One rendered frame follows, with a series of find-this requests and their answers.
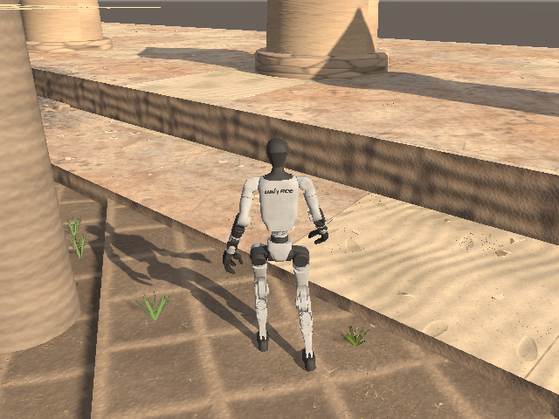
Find right robot forearm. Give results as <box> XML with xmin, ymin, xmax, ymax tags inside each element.
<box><xmin>314</xmin><ymin>208</ymin><xmax>328</xmax><ymax>234</ymax></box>

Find robot right hand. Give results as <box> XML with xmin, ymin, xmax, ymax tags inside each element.
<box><xmin>308</xmin><ymin>230</ymin><xmax>328</xmax><ymax>244</ymax></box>

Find robot left foot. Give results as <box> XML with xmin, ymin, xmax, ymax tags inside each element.
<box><xmin>257</xmin><ymin>331</ymin><xmax>269</xmax><ymax>352</ymax></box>

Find robot head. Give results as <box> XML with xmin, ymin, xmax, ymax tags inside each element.
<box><xmin>263</xmin><ymin>138</ymin><xmax>293</xmax><ymax>181</ymax></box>

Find robot left hand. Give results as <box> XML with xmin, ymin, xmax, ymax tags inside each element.
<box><xmin>223</xmin><ymin>251</ymin><xmax>243</xmax><ymax>274</ymax></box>

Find robot left upper arm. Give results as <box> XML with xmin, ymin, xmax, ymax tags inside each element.
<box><xmin>237</xmin><ymin>176</ymin><xmax>260</xmax><ymax>227</ymax></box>

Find robot right upper arm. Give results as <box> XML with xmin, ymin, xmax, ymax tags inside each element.
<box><xmin>296</xmin><ymin>175</ymin><xmax>322</xmax><ymax>222</ymax></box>

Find left robot forearm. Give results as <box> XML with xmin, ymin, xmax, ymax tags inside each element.
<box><xmin>225</xmin><ymin>213</ymin><xmax>245</xmax><ymax>254</ymax></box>

